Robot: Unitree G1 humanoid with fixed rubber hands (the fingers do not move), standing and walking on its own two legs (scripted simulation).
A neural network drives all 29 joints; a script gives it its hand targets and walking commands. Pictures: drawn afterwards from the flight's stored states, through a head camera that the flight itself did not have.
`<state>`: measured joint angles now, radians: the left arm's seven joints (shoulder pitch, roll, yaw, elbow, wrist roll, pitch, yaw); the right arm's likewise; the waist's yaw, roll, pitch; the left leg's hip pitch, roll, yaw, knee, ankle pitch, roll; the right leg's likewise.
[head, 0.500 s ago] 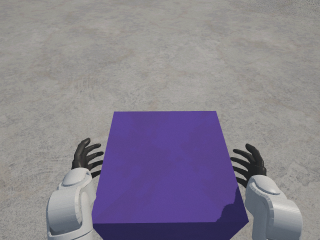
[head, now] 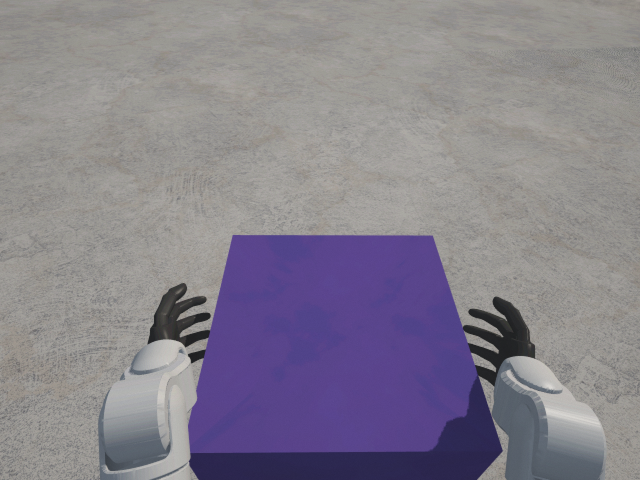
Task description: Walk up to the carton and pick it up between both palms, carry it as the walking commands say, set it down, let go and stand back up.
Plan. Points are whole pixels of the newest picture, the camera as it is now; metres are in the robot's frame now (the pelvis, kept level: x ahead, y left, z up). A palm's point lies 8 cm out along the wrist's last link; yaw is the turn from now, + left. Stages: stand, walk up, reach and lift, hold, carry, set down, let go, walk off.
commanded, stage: carry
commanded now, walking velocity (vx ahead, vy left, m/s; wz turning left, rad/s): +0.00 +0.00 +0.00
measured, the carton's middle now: (334, 352) +0.29 +0.00 +0.02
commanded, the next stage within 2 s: none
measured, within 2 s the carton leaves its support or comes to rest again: neither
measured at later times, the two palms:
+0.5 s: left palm (145, 359) +0.23 +0.21 +0.10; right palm (493, 391) +0.21 -0.15 +0.10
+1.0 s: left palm (154, 367) +0.23 +0.21 +0.08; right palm (494, 393) +0.21 -0.16 +0.09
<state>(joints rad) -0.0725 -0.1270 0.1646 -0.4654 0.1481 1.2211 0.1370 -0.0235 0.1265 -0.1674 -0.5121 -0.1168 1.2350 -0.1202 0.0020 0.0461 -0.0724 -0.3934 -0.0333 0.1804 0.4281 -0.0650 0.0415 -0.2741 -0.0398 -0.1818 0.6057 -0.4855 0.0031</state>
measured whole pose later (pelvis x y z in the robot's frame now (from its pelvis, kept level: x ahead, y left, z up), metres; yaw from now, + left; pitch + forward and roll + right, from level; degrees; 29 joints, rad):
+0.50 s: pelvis -0.02 +0.03 +0.00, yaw -2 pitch +2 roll -1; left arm -0.07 -0.13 0.17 -0.49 0.13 1.17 0.13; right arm -0.01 0.13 -0.16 -0.55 -0.10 1.20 -0.14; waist 0.00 0.01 -0.06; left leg -0.37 0.00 0.04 0.61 -0.28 0.04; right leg -0.33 0.00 -0.06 0.54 -0.22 -0.01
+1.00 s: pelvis -0.02 +0.03 -0.01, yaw -5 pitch +2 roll +0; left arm -0.05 -0.13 0.18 -0.48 0.13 1.18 0.15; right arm -0.03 0.13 -0.15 -0.48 -0.10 1.18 -0.13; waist 0.03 -0.03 -0.07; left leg -0.39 0.02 0.08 0.67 -0.32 0.03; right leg -0.40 0.02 -0.02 0.65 -0.30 -0.02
